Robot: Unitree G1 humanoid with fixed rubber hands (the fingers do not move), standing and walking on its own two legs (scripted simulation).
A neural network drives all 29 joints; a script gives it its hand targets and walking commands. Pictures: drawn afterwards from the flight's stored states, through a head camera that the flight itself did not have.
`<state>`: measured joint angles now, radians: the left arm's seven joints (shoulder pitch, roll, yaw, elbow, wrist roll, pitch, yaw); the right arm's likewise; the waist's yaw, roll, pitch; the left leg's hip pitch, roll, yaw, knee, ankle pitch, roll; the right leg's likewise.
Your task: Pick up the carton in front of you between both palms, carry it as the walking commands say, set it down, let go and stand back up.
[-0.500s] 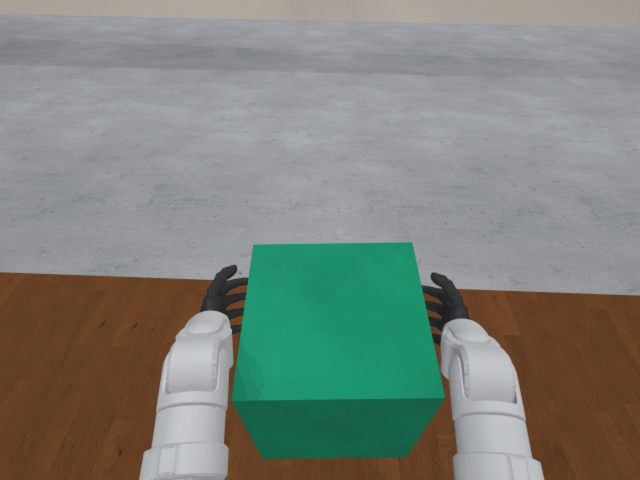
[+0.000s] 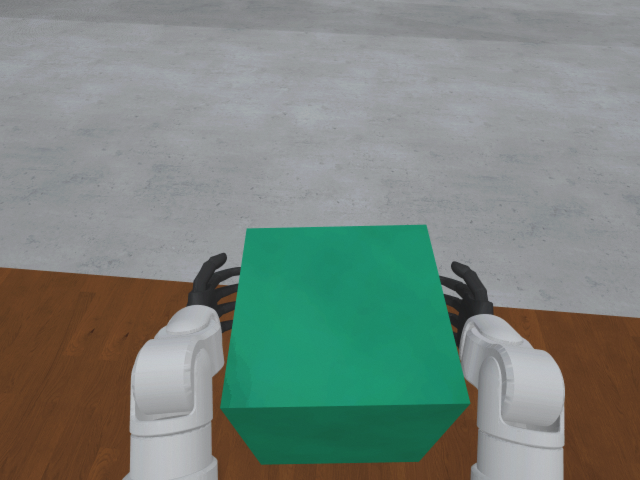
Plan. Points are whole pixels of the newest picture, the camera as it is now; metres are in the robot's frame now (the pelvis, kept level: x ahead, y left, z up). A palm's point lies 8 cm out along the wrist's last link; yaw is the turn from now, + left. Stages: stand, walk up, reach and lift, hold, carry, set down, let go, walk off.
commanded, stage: carry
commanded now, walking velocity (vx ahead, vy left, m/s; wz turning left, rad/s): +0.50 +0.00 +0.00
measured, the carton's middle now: (338, 352) +0.26 +0.00 +0.01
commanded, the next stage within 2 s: none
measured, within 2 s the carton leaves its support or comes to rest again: neither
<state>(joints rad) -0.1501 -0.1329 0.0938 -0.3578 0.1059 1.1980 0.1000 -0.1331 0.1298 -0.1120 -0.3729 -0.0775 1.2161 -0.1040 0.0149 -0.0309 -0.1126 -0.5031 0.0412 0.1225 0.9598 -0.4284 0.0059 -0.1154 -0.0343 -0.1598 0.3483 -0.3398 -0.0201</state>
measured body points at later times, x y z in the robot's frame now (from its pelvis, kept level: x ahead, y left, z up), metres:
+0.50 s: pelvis +0.30 +0.04 +0.01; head +0.32 +0.06 +0.46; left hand +0.60 +0.17 +0.08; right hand +0.57 -0.13 +0.08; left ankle +0.24 +0.10 -0.74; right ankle +0.39 -0.11 -0.68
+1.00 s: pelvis +0.48 +0.01 -0.02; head +0.55 +0.01 +0.43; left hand +0.87 +0.16 +0.08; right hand +0.86 -0.14 +0.08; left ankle +0.42 +0.12 -0.74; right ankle +0.52 -0.05 -0.74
